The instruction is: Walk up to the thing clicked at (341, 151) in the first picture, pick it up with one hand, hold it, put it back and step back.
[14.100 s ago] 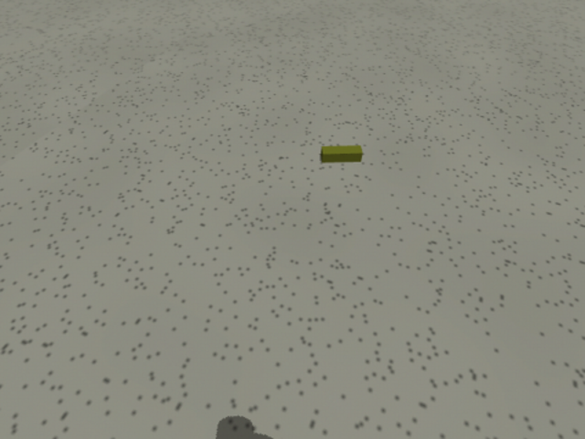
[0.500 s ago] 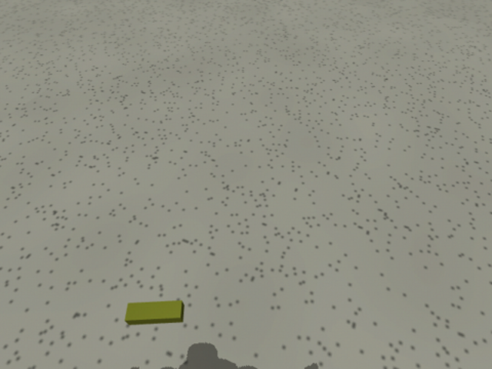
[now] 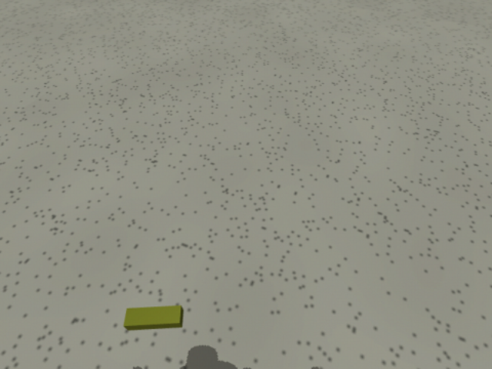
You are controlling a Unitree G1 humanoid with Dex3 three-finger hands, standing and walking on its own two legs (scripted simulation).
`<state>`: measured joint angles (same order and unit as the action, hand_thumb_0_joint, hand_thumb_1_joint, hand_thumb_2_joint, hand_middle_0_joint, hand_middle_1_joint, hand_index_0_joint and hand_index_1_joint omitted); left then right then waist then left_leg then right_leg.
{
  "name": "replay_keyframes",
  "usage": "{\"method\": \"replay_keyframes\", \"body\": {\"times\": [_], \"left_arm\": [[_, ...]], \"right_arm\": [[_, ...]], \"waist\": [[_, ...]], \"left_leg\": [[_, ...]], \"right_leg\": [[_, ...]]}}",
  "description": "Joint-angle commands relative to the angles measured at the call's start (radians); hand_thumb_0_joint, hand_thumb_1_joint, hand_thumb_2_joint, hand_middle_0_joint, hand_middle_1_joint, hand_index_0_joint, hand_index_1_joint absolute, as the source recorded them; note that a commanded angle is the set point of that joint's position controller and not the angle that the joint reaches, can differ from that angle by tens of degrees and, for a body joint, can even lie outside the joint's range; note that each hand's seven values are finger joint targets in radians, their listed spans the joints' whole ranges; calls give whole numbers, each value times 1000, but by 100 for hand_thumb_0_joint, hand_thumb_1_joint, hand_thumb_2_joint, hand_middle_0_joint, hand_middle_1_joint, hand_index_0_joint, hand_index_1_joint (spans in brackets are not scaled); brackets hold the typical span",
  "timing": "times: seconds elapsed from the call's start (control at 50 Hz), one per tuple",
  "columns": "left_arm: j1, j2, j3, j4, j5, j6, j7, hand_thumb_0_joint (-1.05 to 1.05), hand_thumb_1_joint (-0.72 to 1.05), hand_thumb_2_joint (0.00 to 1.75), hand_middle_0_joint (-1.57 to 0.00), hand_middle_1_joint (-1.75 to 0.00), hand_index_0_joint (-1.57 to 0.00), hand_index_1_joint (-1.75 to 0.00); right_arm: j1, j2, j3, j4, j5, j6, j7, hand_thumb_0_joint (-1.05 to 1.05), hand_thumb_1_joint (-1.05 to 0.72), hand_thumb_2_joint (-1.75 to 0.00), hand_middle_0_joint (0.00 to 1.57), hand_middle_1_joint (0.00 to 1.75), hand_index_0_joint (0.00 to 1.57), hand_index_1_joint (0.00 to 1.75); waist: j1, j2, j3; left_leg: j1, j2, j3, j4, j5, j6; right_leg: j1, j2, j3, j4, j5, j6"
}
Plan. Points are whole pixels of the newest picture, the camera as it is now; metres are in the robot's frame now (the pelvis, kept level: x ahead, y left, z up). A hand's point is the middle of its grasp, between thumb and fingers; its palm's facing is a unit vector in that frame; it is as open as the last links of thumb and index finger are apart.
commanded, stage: stand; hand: left
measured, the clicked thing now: (154, 317) +0.42 +0.36 -0.75
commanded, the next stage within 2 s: walk up in 1.28 s
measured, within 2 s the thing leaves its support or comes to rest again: neither
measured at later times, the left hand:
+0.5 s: hand out of the picture +0.07 +0.25 -0.16, palm faces -0.01 -0.94 -0.34, open 7.4 cm
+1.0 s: hand out of the picture +0.08 +0.25 -0.15, palm faces -0.01 -0.94 -0.34, open 7.4 cm
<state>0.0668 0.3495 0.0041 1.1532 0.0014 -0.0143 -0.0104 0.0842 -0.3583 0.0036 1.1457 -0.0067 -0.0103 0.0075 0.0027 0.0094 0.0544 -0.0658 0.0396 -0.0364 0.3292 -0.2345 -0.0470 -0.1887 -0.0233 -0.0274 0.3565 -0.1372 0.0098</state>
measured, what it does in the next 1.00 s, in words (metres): stands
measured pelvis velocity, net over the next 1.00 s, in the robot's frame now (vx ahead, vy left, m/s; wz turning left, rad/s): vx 0.00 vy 0.00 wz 0.00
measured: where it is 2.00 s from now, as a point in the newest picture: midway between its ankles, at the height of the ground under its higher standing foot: outside the picture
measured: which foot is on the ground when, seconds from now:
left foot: down 0.00-1.00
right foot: down 0.00-1.00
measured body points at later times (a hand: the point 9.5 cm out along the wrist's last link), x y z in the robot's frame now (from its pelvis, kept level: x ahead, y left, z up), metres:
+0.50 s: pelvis +0.00 +0.00 +0.00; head +0.01 -0.01 +0.45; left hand +0.07 +0.30 -0.13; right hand +0.07 -0.30 -0.14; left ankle -0.03 +0.15 -0.75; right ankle +0.04 -0.12 -0.75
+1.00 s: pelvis +0.00 +0.00 +0.00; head +0.01 -0.01 +0.45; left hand +0.08 +0.30 -0.13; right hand +0.07 -0.31 -0.14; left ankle -0.03 +0.15 -0.75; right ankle +0.04 -0.12 -0.75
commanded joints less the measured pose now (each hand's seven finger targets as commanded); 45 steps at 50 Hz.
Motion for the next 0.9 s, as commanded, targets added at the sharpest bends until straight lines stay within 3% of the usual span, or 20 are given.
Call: {"method": "replay_keyframes", "body": {"times": [0.0,0.12,0.24,0.34,0.38,0.58,0.7,0.78,0.88], "left_arm": [[-40,215,44,-52,5,-22,14,0,90,90,-20,-30,-20,-30],[-46,223,47,-51,6,-17,13,0,90,90,-20,-30,-20,-30],[-41,225,45,-56,5,-24,12,0,90,90,-20,-30,-20,-30],[-38,222,44,-53,3,-20,12,0,90,90,-20,-30,-20,-30],[-28,217,42,-52,5,-18,12,0,90,90,-20,-30,-20,-30],[-14,215,43,-53,5,-18,9,0,90,90,-20,-30,-20,-30],[-21,218,42,-55,4,-19,12,0,90,90,-20,-30,-20,-30],[-24,226,46,-53,4,-15,12,0,90,90,-20,-30,-20,-30],[-18,217,42,-57,4,-19,10,0,90,90,-20,-30,-20,-30]], "right_arm": [[-31,-208,-42,-56,0,-16,-15,0,-90,-90,20,30,20,30],[-27,-207,-44,-59,-5,-13,-13,0,-90,-90,20,30,20,30],[-10,-204,-42,-61,-4,-17,-11,0,-90,-90,20,30,20,30],[-3,-209,-42,-58,-3,-14,-11,0,-90,-90,20,30,20,30],[-16,-210,-45,-61,-3,-12,-10,0,-90,-90,20,30,20,30],[3,-215,-40,-65,-3,-20,-15,0,-90,-90,20,30,20,30],[9,-211,-38,-68,-1,-15,-16,0,-90,-90,20,30,20,30],[15,-209,-39,-69,-3,-11,-15,0,-90,-90,20,30,20,30],[8,-214,-38,-73,-1,-15,-14,0,-90,-90,20,30,20,30]], "waist": [[-3,-3,-100],[0,-13,-77],[-5,-7,-95],[-2,-9,-84],[2,-9,-75],[4,10,-103],[-1,-5,-95],[-2,-13,-70],[2,7,-81]], "left_leg": [[-61,93,-40,-55,160,49],[-92,88,-44,-71,63,54],[-86,91,-45,-62,127,53],[-91,88,-45,-67,89,56],[-77,83,-41,-62,56,57],[-73,94,-47,-66,159,50],[-68,92,-43,-60,157,52],[-70,87,-42,-69,77,53],[-72,92,-43,-63,125,52]], "right_leg": [[103,-111,92,-41,154,-20],[90,-107,97,-57,24,-22],[114,-114,102,-43,120,-24],[105,-105,95,-51,69,-21],[71,-101,98,-69,2,-22],[121,-110,94,-28,157,-28],[117,-112,92,-33,163,-27],[80,-107,96,-52,56,-28],[112,-110,99,-43,139,-27]]}}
